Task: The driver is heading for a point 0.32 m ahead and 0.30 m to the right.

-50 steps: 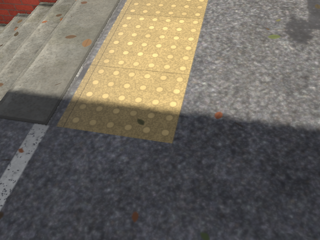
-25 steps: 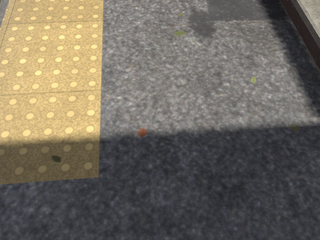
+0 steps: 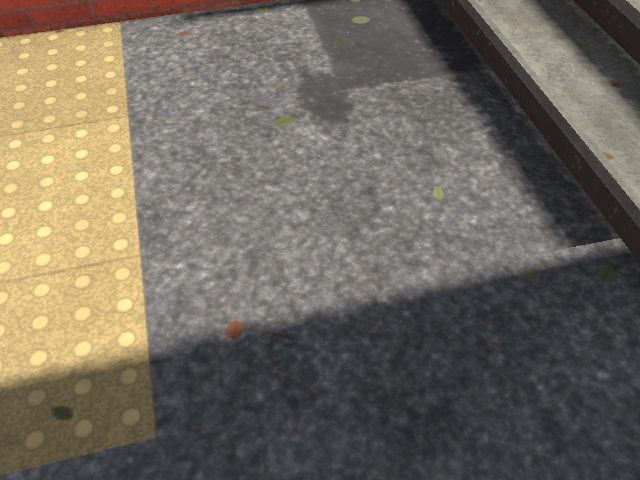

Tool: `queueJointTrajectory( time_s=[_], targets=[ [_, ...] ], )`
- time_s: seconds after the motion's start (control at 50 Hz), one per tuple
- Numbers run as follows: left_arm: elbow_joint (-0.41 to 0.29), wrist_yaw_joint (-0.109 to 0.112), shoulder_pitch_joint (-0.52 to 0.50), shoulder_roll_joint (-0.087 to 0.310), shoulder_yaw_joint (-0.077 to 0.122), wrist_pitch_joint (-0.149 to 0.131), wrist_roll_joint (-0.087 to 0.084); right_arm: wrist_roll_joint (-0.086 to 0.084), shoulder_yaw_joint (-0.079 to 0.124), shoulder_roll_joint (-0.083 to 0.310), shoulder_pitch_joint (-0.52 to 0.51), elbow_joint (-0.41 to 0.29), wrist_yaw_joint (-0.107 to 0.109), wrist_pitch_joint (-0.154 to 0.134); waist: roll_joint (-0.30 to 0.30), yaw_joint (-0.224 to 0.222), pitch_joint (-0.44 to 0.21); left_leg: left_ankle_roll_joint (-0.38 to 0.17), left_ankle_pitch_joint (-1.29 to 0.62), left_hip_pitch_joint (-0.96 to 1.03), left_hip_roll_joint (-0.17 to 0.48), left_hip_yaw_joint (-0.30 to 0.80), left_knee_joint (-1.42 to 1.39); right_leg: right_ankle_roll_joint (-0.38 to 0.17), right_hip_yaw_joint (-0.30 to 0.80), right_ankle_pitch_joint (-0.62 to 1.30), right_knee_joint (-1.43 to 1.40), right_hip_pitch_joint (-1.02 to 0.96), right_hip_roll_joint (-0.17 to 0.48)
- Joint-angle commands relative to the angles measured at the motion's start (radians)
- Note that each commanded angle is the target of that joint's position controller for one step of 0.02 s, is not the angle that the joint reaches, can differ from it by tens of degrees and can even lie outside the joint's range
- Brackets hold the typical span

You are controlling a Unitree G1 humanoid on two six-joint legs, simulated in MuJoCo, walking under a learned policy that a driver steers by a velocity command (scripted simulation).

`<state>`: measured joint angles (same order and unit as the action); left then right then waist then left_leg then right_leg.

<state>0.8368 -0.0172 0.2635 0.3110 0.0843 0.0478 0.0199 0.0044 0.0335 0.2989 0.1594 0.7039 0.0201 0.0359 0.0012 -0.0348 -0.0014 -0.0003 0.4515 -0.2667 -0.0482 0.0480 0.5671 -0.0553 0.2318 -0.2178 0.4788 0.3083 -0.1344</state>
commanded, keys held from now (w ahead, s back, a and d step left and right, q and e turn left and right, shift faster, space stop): w+e+shift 0.50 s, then shift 0.50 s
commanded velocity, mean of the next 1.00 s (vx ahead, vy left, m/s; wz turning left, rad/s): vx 0.56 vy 0.00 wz -0.66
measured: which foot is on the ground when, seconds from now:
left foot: up 0.00-0.00, down 0.02-0.50, up 0.52-0.90, down 0.92-1.00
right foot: down 0.00-0.00, up 0.02-0.48, down 0.50-0.94, up 0.96-1.00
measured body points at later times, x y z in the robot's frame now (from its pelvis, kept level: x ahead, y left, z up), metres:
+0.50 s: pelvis +0.22 -0.09 -0.04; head +0.27 -0.09 +0.41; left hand +0.55 +0.00 -0.12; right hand +0.00 -0.27 -0.16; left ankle +0.00 +0.11 -0.71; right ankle +0.31 -0.18 -0.74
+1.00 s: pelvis +0.51 -0.26 -0.02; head +0.53 -0.28 +0.43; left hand +0.72 -0.09 -0.16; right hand +0.40 -0.50 -0.15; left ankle +0.64 -0.30 -0.74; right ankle +0.33 -0.22 -0.66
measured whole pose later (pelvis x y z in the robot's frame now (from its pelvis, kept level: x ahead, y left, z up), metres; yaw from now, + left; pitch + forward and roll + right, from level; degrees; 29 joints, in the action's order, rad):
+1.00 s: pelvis +0.51 -0.26 -0.02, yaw -40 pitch -2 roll +0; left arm 0.92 0.03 0.26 0.27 0.04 -0.05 0.00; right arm 0.02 0.01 0.24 0.25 0.83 0.00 -0.07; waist 0.00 0.01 0.11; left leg -0.12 0.09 -0.42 -0.04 -0.11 0.54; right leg -0.05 0.08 -0.47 1.11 0.20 -0.19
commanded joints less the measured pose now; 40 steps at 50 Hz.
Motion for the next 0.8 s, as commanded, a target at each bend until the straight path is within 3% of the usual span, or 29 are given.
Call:
queueJointTrajectory(
  time_s=[0.02,0.04,0.06,0.08,0.1,0.12,0.16,0.26,0.34,0.38,0.42,0.44,0.46,0.48,0.5,0.52,0.54,0.56,0.58,0.6,0.62,0.64,0.68,0.74,0.8],
  targets=[
    [-0.133,0.008,-0.188,0.055,0.022,-0.028,-0.009,-0.004,0.059,0.195,0.296,0.041,0.036,-0.031,0.155,0.184,-0.025,-0.034,0.041,0.581,0.219,0.151,-0.357,0.013,0.041,-0.431,0.197,0.515,-0.025],
    [-0.173,0.010,-0.205,0.019,0.003,-0.043,-0.005,0.021,0.077,0.287,0.196,-0.007,0.046,-0.036,0.246,0.146,-0.018,-0.097,0.339,0.476,0.491,0.530,-0.453,0.037,-0.044,-0.272,0.420,0.649,-0.040],
    [-0.184,0.002,-0.252,0.101,0.015,-0.048,0.015,0.032,0.067,0.230,0.108,-0.024,0.043,-0.044,0.108,0.097,0.041,-0.121,0.358,0.337,0.490,0.501,-0.438,0.036,-0.039,-0.137,0.524,0.633,0.086],
    [-0.173,-0.018,-0.232,0.117,0.024,-0.050,0.015,0.026,0.048,0.162,0.061,-0.034,0.036,-0.056,0.086,0.063,0.061,-0.105,0.300,0.285,0.427,0.409,-0.437,0.038,-0.046,-0.071,0.573,0.606,0.095],
    [-0.150,-0.037,-0.177,0.110,0.024,-0.048,0.019,0.021,0.040,0.135,0.039,-0.040,0.026,-0.069,0.100,0.038,0.057,-0.084,0.207,0.276,0.372,0.299,-0.440,0.048,-0.067,-0.026,0.629,0.587,0.100],
    [-0.133,-0.055,-0.133,0.106,0.025,-0.042,0.027,0.016,0.037,0.128,0.046,-0.039,0.023,-0.079,0.128,0.031,0.049,-0.073,0.147,0.262,0.332,0.206,-0.444,0.051,-0.100,0.005,0.693,0.569,0.110],
    [-0.141,-0.075,-0.145,0.083,0.016,-0.033,0.023,0.019,0.038,0.121,0.112,-0.015,0.007,-0.095,0.113,0.051,0.073,-0.066,0.058,0.246,0.302,0.086,-0.448,0.046,-0.137,0.059,0.771,0.594,0.138],
    [-0.189,-0.091,-0.286,0.059,-0.003,-0.034,0.019,0.029,0.041,0.101,0.283,0.059,-0.014,-0.123,0.080,0.116,0.146,-0.052,-0.080,0.303,0.301,-0.076,-0.467,0.028,-0.186,0.140,0.732,0.691,0.171],
    [-0.243,-0.109,-0.428,0.027,-0.030,-0.044,0.020,0.031,0.033,0.076,0.354,0.118,-0.009,-0.135,0.076,0.146,0.218,-0.038,-0.276,0.353,0.299,-0.202,-0.508,-0.014,-0.306,0.127,0.538,0.682,0.189],
    [-0.272,-0.111,-0.475,0.006,-0.048,-0.047,0.017,0.033,0.032,0.081,0.389,0.155,-0.003,-0.134,0.084,0.144,0.219,-0.027,-0.559,0.405,0.300,-0.274,-0.475,-0.054,-0.377,0.071,0.437,0.627,0.180],
    [-0.272,-0.097,-0.434,-0.008,-0.060,-0.048,0.010,0.031,0.030,0.108,0.366,0.170,0.007,-0.127,0.107,0.083,0.156,-0.013,-1.187,0.394,0.296,-0.358,-0.357,-0.114,-0.464,0.012,0.328,0.402,0.101],
    [-0.255,-0.085,-0.372,0.008,-0.056,-0.048,0.008,0.028,0.036,0.139,0.371,0.178,0.017,-0.119,0.131,0.038,0.098,-0.014,-1.485,0.413,0.313,-0.365,-0.253,-0.134,-0.491,-0.025,0.319,0.292,0.049],
    [-0.223,-0.074,-0.235,0.042,-0.042,-0.050,0.007,0.031,0.046,0.183,0.349,0.177,0.024,-0.104,0.156,-0.043,0.021,-0.021,-1.639,0.408,0.341,-0.361,-0.075,-0.157,-0.474,-0.082,0.309,0.145,0.018],
    [-0.175,-0.059,-0.053,0.091,-0.019,-0.055,0.004,0.028,0.053,0.217,0.319,0.163,0.022,-0.095,0.174,-0.125,-0.074,-0.051,-1.647,0.335,0.367,-0.341,0.149,-0.188,-0.436,-0.134,0.284,-0.071,-0.008],
    [-0.105,-0.036,0.176,0.148,0.016,-0.063,0.009,0.029,0.054,0.219,0.274,0.146,0.010,-0.094,0.143,-0.223,-0.170,-0.053,-1.424,0.138,0.360,-0.324,0.457,-0.224,-0.343,-0.119,0.165,-0.400,-0.009],
    [-0.095,-0.014,0.109,0.206,0.049,-0.054,-0.014,0.034,0.038,0.116,0.278,0.135,-0.007,-0.102,-0.085,-0.132,-0.173,-0.025,-0.233,-0.193,0.186,-0.289,0.776,-0.219,-0.062,-0.187,0.071,-0.635,0.162],
    [-0.146,-0.014,0.073,0.310,0.058,-0.042,0.022,-0.004,0.020,0.084,0.270,-0.001,-0.017,-0.123,-0.185,-0.062,-0.307,0.028,0.050,-0.539,0.053,-0.147,1.109,-0.408,0.539,-0.080,-0.073,-0.842,0.452],
    [-0.131,0.006,0.154,0.253,0.053,-0.040,0.020,-0.007,0.029,0.144,0.113,-0.022,-0.011,-0.141,0.045,-0.135,-0.277,0.020,-0.092,-0.595,0.100,-0.020,1.097,-0.374,0.466,0.203,-0.134,-0.792,0.436],
    [-0.092,0.020,0.120,0.220,0.042,-0.052,0.007,-0.018,0.017,0.107,0.150,-0.020,-0.007,-0.146,0.053,-0.060,-0.133,0.018,-0.118,-0.550,0.146,-0.034,1.016,-0.352,0.313,0.499,-0.122,-0.602,0.441],
    [-0.084,0.026,0.072,0.164,0.024,-0.070,0.003,0.000,0.012,0.096,0.170,0.000,-0.004,-0.138,0.129,0.007,-0.034,0.024,-0.103,-0.469,0.186,-0.028,0.901,-0.308,0.193,0.648,-0.121,-0.412,0.389],
    [-0.100,0.032,0.002,0.139,0.012,-0.083,0.005,0.019,0.013,0.095,0.200,0.022,-0.007,-0.118,0.147,0.054,0.014,0.028,-0.077,-0.393,0.198,-0.024,0.847,-0.281,0.104,0.724,-0.128,-0.282,0.342],
    [-0.101,0.034,-0.037,0.114,-0.003,-0.092,-0.003,0.033,0.012,0.091,0.258,0.043,-0.015,-0.095,0.120,0.098,0.026,0.037,-0.070,-0.324,0.202,-0.030,0.783,-0.258,0.028,0.793,-0.163,-0.195,0.314],
    [-0.075,0.022,-0.028,0.106,-0.012,-0.114,-0.020,0.043,0.012,0.072,0.263,0.043,-0.028,-0.069,0.060,0.123,0.034,0.041,-0.099,-0.251,0.190,-0.066,0.617,-0.212,-0.068,0.928,-0.175,-0.098,0.234],
    [-0.050,0.012,-0.025,0.091,-0.019,-0.124,-0.013,0.030,-0.002,0.023,0.203,0.027,-0.037,-0.063,-0.016,0.109,0.015,0.017,-0.303,-0.219,0.132,-0.138,0.392,-0.127,-0.191,1.008,-0.182,-0.095,0.140],
    [-0.005,0.016,0.037,0.051,-0.034,-0.128,-0.018,0.018,-0.014,0.003,0.091,0.012,-0.033,-0.076,-0.057,0.032,0.008,-0.010,-0.545,-0.166,0.079,-0.185,0.141,-0.070,-0.223,0.946,-0.174,-0.160,0.127]
  ],
)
